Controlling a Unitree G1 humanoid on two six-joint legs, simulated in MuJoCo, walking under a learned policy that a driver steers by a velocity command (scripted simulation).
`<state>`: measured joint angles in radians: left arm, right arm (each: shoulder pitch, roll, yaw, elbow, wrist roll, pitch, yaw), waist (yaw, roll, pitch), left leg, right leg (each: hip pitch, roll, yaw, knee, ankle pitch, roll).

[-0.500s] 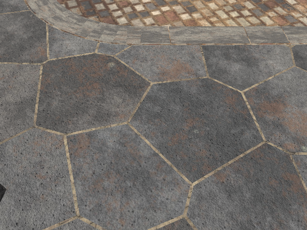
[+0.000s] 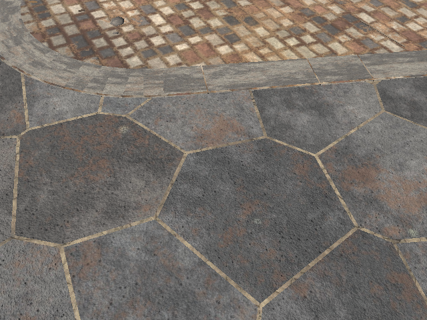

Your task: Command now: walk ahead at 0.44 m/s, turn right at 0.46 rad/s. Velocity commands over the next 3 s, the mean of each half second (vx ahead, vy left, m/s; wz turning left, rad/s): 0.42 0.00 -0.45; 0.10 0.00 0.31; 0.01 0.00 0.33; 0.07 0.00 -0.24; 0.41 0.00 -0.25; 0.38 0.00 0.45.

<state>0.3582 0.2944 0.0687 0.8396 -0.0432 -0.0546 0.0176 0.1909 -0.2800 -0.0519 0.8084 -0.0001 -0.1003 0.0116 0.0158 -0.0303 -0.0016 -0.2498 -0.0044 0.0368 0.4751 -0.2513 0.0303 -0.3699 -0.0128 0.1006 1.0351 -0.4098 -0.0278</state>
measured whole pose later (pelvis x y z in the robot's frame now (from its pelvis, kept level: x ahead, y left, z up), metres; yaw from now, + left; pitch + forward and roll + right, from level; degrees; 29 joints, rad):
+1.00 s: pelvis +0.37 -0.05 -0.01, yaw -2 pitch +3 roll -2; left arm 0.10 0.31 0.08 0.76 0.01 0.01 0.02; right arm 0.18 -0.31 -0.07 0.67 -0.01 0.00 0.01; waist -0.01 -0.02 0.07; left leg -0.36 0.00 0.01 0.57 -0.26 0.05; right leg -0.40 -0.02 -0.06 0.98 -0.53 0.03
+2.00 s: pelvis +0.41 -0.10 -0.01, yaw -2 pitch +1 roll +2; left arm 0.15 0.31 0.07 0.71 -0.02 0.02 -0.03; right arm 0.31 -0.29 -0.08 0.73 0.01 -0.02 -0.05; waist -0.03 0.01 0.01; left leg -0.17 0.07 0.09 0.48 -0.32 -0.04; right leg -0.47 -0.04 -0.02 0.91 -0.47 -0.03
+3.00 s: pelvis +0.90 -0.22 -0.01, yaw +9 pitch +2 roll +2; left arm 0.07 0.29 0.02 0.62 0.01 -0.09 0.00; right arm 0.31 -0.31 -0.08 0.72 0.02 0.00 -0.03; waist -0.07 -0.03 0.04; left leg -0.19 -0.14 -0.20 0.52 -0.35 0.04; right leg -0.52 0.00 0.12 0.50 0.02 0.06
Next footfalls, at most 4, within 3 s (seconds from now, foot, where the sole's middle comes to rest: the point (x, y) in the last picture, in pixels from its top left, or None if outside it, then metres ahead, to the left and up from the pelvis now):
0.38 right None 0.35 -0.17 -0.78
0.92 left None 0.41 0.06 -0.78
1.36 right None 0.46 -0.19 -0.78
2.08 right None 0.48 -0.23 -0.78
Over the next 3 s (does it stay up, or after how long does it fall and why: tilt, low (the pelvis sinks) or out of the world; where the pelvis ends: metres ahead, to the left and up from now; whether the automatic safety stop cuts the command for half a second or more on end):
stays up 0.90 -0.22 -0.01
